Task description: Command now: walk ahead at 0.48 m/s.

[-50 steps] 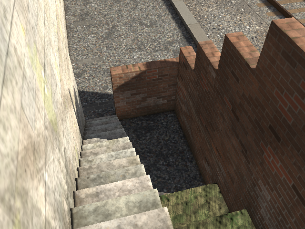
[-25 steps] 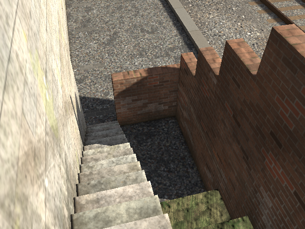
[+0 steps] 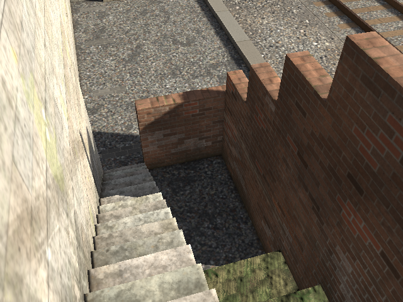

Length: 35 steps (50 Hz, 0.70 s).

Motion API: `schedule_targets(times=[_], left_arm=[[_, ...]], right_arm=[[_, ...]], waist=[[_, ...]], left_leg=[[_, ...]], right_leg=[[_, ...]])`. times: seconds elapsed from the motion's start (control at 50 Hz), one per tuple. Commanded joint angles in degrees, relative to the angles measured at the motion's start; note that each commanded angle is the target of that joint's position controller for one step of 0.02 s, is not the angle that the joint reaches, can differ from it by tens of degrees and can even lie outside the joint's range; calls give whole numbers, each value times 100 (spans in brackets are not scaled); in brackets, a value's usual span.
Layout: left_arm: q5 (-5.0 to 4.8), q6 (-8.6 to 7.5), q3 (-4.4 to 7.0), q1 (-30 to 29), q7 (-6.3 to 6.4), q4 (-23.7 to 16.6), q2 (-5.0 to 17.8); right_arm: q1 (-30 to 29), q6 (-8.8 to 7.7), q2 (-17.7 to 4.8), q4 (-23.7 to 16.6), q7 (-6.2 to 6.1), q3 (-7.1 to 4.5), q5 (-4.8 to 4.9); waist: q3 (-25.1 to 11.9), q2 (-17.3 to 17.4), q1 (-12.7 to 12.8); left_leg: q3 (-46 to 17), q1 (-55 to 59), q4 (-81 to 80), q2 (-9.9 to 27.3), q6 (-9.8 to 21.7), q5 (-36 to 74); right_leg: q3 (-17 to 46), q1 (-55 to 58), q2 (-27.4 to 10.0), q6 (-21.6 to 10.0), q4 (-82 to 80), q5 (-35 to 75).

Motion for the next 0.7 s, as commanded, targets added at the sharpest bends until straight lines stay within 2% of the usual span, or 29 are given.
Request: schedule_targets(times=[0.02,0.06,0.08,0.1,0.14,0.16,0.18,0.2,0.32,0.34,0.38,0.4,0.42,0.6,0.64,0.7], left_arm=[[39,-57,72,-446,10,-598,408],[53,-49,55,-538,8,-668,423],[113,-20,30,-651,12,-702,389],[148,-13,19,-681,8,-739,411],[173,10,-16,-763,-5,-778,364],[169,16,-24,-785,-7,-792,375],[101,-9,-12,-753,-13,-816,430],[84,-22,-7,-777,-16,-835,459],[66,9,-32,-902,30,-961,469],[48,22,-19,-876,23,-954,519],[62,33,-21,-819,25,-1002,540],[112,59,-28,-889,37,-1027,537],[145,68,-45,-896,44,-1038,537],[120,30,-68,-806,26,-1065,661],[155,67,-114,-858,47,-1133,588],[176,119,-98,-888,55,-1205,686]], right_arm=[[319,-43,-651,-308,-2,-124,-24],[251,-43,-674,-375,6,-118,-36],[197,-28,-672,-485,35,-116,-117],[186,-30,-701,-521,58,-113,-111],[201,-31,-693,-563,80,-98,-91],[187,-34,-707,-590,84,-92,-96],[207,-51,-740,-545,59,-91,-30],[176,-62,-763,-563,53,-85,-31],[17,-123,-803,-622,123,-79,-99],[18,-150,-813,-627,158,-80,-127],[-9,-196,-790,-680,198,-64,-141],[-65,-205,-760,-787,237,-58,-200],[-36,-217,-745,-841,255,-47,-209],[102,-235,-752,-1070,265,-20,-207],[101,-233,-707,-1097,288,14,-221],[-8,-262,-690,-1219,311,56,-244]], waist=[[-261,-65,14],[-290,-72,16],[-331,-75,-2],[-442,-54,-3],[-405,-79,20],[-386,-69,27],[-331,-48,45],[-269,-27,58],[-117,-35,50],[111,-48,54],[57,-32,67],[-25,-77,44],[-120,-131,37],[-122,-135,15],[-115,-86,13],[-83,-107,48]], left_leg=[[-35,-464,-52,144,209,3923],[-39,-413,-138,174,168,3919],[8,-308,-131,174,139,4023],[-17,-264,-158,207,118,4050],[-47,-254,-242,281,68,4000],[-48,-246,-289,296,47,3921],[-95,-341,-390,326,38,3706],[-96,-360,-456,347,34,3577],[-141,-713,-659,411,101,2495],[-141,-941,-687,349,125,2237],[-141,-1071,-714,333,171,1872],[-107,-1014,-675,327,168,1924],[-121,-1000,-661,327,140,1881],[-137,-1117,-694,319,115,1420],[-164,-1208,-725,355,103,1294],[-155,-1305,-806,307,164,1086]], right_leg=[[230,714,-315,-234,44,3904],[278,725,-347,-210,-28,3907],[265,684,-366,-198,-22,4096],[267,731,-378,-185,-39,4071],[325,722,-412,-155,-159,4028],[361,700,-431,-143,-214,3973],[425,712,-435,-130,-304,3656],[457,661,-444,-116,-371,3463],[524,501,-456,-64,-558,2482],[525,429,-384,-100,-527,2196],[547,426,-385,-118,-540,1888],[511,402,-388,-106,-484,2089],[527,436,-399,-88,-468,2137],[646,310,-433,-62,-597,1949],[729,409,-478,-69,-578,1944],[780,424,-474,-44,-608,1612]])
